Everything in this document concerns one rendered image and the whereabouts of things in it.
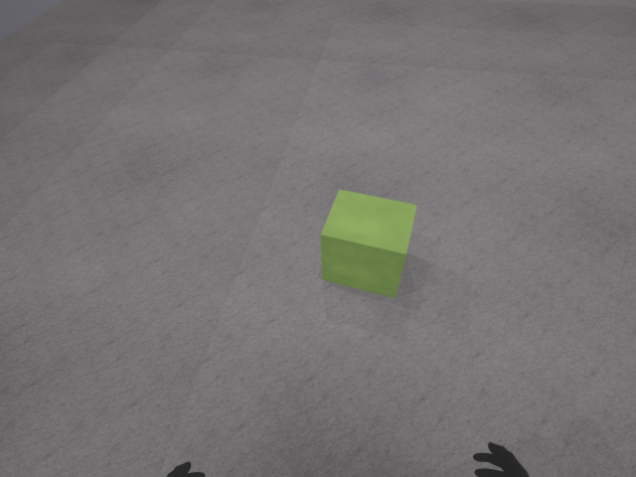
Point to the right robot hand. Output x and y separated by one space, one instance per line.
502 458

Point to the carton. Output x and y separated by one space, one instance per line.
364 242

